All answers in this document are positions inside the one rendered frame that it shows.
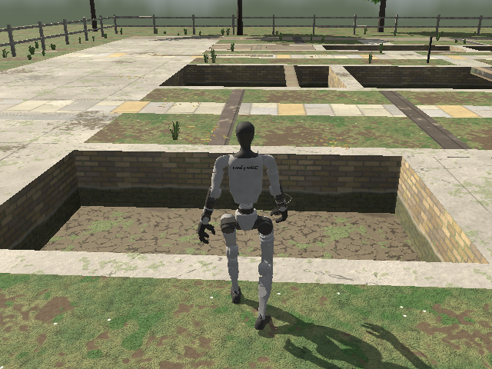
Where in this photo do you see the robot right upper arm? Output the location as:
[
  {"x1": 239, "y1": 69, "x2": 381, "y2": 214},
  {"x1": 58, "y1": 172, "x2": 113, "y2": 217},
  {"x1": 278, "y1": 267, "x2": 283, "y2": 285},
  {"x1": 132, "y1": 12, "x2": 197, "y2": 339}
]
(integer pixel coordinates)
[{"x1": 261, "y1": 155, "x2": 281, "y2": 196}]

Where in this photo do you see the robot head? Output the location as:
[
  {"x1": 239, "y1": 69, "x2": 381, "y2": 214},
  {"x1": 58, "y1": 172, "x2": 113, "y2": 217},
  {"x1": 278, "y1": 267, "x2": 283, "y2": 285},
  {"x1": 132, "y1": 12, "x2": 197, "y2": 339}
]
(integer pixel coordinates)
[{"x1": 232, "y1": 121, "x2": 258, "y2": 158}]

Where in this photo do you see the robot left hand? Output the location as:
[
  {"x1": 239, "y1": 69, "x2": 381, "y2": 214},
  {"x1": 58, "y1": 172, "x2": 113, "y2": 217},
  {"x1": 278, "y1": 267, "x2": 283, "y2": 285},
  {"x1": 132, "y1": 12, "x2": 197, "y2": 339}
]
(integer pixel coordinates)
[{"x1": 198, "y1": 222, "x2": 215, "y2": 244}]

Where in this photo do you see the robot right hand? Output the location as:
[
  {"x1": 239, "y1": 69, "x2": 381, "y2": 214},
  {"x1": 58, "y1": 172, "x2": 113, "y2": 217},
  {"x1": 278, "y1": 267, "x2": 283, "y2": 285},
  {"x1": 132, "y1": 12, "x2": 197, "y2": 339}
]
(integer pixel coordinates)
[{"x1": 270, "y1": 208, "x2": 288, "y2": 223}]

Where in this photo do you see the robot left forearm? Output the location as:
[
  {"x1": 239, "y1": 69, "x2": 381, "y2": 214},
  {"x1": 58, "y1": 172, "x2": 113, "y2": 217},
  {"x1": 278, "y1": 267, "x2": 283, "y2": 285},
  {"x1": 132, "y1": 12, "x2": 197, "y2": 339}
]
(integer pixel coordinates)
[{"x1": 200, "y1": 187, "x2": 217, "y2": 224}]

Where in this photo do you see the robot right thigh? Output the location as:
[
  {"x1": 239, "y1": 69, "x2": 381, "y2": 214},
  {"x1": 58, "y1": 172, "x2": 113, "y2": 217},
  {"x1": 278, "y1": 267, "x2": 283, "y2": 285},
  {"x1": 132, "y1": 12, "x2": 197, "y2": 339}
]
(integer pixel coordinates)
[{"x1": 257, "y1": 215, "x2": 274, "y2": 277}]

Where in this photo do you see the robot right forearm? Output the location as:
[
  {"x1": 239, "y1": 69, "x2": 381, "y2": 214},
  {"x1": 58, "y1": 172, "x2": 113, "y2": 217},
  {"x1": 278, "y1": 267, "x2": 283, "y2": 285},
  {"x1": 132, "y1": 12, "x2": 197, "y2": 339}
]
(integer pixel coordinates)
[{"x1": 274, "y1": 185, "x2": 287, "y2": 211}]

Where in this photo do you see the robot left upper arm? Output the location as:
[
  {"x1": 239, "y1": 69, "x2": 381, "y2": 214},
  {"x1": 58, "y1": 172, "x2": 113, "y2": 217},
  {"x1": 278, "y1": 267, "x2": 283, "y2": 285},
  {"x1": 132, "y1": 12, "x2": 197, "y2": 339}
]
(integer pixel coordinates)
[{"x1": 209, "y1": 155, "x2": 230, "y2": 198}]

